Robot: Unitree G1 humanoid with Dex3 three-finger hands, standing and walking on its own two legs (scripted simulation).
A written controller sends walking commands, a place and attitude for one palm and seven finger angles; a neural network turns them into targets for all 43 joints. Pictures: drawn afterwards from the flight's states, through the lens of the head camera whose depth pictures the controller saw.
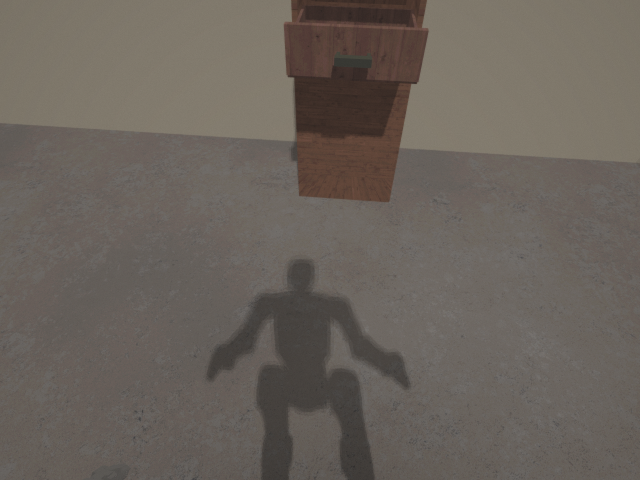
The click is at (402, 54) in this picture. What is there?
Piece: drawer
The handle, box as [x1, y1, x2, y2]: [334, 52, 371, 67]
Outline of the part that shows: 334,56 334,65 337,66 370,67 371,64 370,53 367,53 366,56 340,55 339,52 337,52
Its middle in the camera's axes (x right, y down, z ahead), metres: +0.09 -0.50 +1.07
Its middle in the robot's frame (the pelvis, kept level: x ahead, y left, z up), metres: +1.14 -0.03 +0.04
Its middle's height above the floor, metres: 0.80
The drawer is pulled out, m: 0.30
